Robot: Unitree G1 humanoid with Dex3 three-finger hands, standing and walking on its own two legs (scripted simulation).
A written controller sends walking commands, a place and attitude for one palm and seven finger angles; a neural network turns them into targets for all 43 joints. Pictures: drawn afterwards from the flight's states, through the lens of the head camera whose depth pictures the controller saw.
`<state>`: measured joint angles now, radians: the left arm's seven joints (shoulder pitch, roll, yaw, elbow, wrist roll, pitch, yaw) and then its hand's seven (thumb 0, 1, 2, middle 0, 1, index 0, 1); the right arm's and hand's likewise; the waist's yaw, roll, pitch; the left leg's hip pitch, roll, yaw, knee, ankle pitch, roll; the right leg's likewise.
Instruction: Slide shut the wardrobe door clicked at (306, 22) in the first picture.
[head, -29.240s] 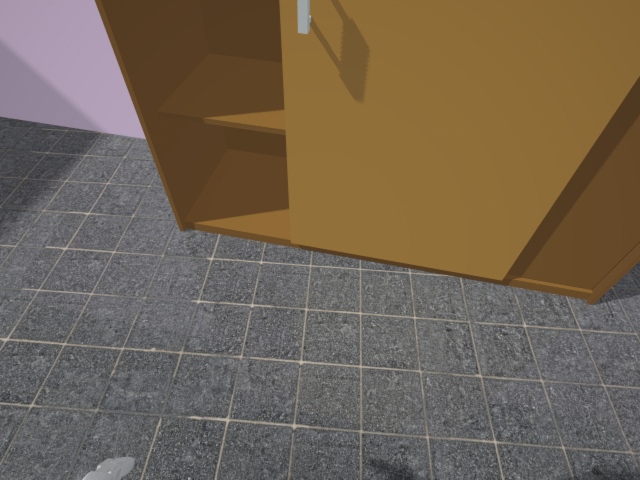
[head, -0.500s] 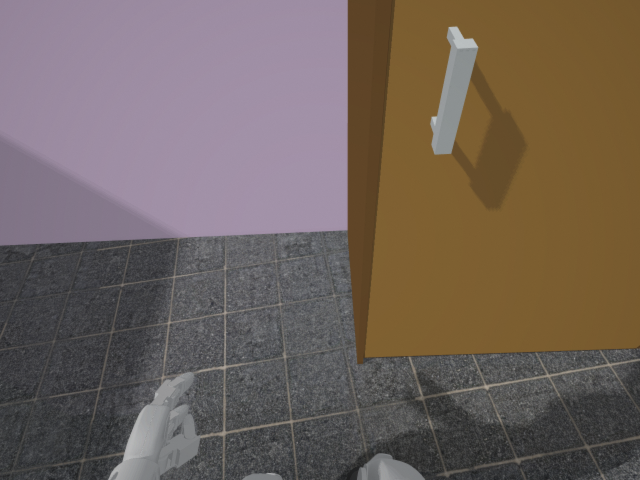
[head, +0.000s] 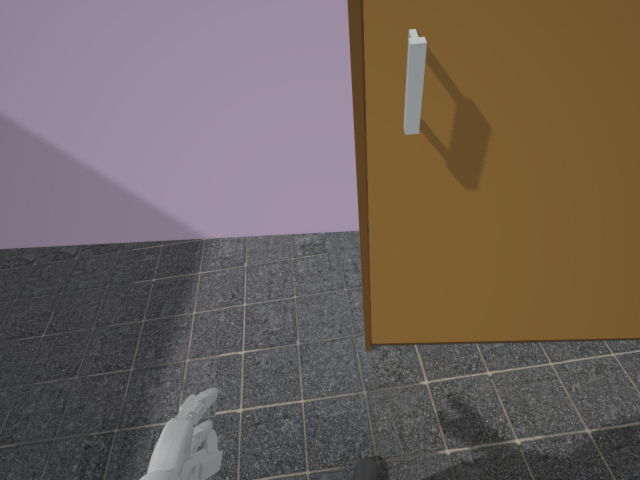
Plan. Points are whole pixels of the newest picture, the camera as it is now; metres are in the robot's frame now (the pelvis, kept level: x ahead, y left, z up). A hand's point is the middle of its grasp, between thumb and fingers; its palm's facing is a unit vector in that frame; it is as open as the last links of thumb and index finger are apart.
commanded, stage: step back with the hand held close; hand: right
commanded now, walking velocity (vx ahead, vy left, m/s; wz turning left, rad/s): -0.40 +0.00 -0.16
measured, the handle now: (412, 82) +0.63 -0.16 +0.19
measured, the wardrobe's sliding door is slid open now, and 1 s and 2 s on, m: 0.00 0.00 0.00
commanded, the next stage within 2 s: stop stepping back and stand still in 0.04 s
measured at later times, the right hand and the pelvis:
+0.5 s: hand out of the picture +0.00 -0.41 +0.20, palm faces +0.55 +0.81 -0.19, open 7.4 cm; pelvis -0.20 -0.13 -0.04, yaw -1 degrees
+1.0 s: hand out of the picture -0.12 -0.50 +0.17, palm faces +0.60 +0.75 -0.29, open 7.4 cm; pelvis -0.31 -0.21 -0.02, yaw -5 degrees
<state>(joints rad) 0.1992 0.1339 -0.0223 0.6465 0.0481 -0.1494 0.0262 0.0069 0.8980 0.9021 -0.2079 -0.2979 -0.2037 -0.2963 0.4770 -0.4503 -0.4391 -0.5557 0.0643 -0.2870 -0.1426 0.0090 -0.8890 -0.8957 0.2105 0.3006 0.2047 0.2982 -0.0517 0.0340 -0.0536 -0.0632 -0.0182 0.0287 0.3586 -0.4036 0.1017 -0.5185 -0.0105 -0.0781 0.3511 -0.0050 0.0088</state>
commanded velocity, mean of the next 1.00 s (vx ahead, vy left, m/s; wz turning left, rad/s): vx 0.18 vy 0.17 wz -0.03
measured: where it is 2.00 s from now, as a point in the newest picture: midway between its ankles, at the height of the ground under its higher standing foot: outside the picture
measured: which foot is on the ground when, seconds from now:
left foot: down 0.00-0.12, up 0.14-0.34, down 0.36-0.48, up 0.50-0.74, down 0.76-0.92, up 0.94-1.00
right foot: down 0.00-0.00, up 0.02-0.10, down 0.12-0.30, up 0.32-0.48, down 0.50-0.72, up 0.74-0.92, down 0.94-1.00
